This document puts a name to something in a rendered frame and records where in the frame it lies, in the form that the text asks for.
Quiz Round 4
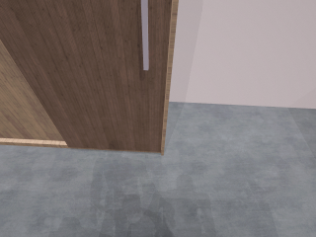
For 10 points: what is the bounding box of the wardrobe door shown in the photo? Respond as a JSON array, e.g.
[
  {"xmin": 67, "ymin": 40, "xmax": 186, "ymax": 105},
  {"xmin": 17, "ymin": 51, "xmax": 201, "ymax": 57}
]
[
  {"xmin": 0, "ymin": 0, "xmax": 172, "ymax": 152},
  {"xmin": 0, "ymin": 40, "xmax": 64, "ymax": 141}
]

